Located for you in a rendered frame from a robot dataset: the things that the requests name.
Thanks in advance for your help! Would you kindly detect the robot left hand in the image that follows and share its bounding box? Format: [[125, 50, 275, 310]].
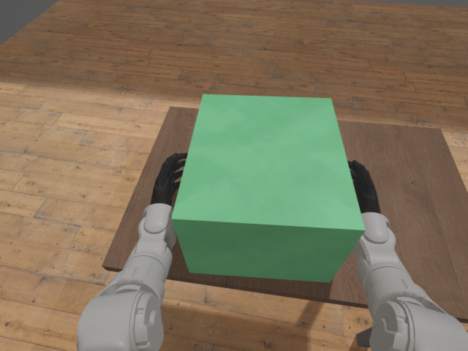
[[151, 153, 187, 206]]

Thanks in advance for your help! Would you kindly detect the robot right upper arm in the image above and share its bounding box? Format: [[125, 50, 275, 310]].
[[369, 300, 468, 351]]

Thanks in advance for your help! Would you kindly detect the carton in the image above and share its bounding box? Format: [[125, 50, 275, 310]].
[[171, 94, 365, 283]]

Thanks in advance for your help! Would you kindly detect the robot right hand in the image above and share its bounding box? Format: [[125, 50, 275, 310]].
[[347, 160, 381, 214]]

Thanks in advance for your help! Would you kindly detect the table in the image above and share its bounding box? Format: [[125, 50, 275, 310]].
[[102, 106, 468, 348]]

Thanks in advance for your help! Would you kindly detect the robot right forearm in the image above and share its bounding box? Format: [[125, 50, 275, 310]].
[[352, 212, 449, 319]]

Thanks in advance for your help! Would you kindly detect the robot left forearm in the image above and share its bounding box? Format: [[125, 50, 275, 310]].
[[76, 203, 177, 350]]

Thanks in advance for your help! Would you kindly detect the robot left upper arm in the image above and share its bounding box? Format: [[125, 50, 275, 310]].
[[78, 290, 164, 351]]

